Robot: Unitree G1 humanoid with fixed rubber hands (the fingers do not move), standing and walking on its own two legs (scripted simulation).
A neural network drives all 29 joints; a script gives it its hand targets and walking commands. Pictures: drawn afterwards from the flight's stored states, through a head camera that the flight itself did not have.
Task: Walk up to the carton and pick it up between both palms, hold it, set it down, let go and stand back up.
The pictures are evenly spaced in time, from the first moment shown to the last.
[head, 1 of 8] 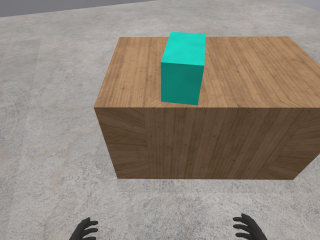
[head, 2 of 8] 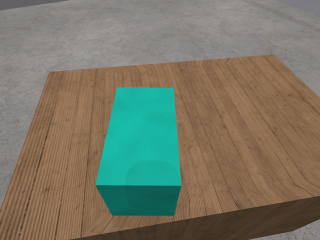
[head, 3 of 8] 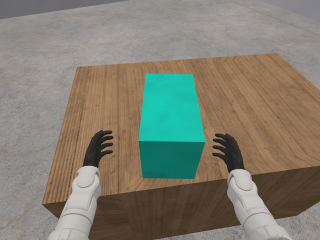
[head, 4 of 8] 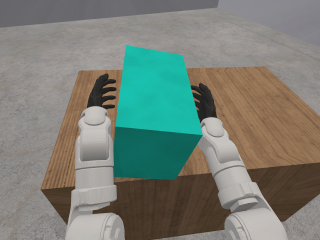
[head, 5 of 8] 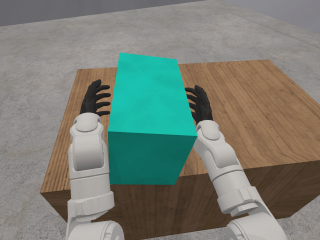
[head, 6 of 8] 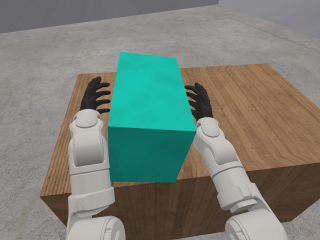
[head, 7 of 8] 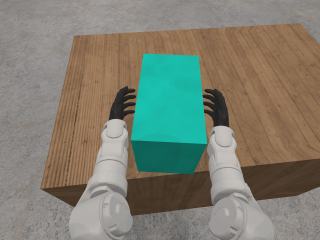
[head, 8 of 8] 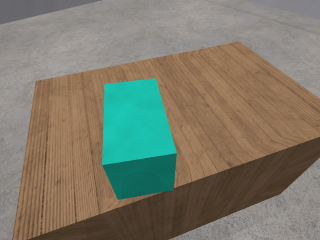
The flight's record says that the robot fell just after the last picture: no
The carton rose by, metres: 0.16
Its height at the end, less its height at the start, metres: +0.00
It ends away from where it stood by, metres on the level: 0.03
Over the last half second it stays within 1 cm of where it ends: yes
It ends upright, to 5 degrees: yes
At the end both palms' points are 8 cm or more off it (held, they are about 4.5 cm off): yes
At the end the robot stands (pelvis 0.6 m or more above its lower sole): yes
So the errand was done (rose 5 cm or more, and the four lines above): yes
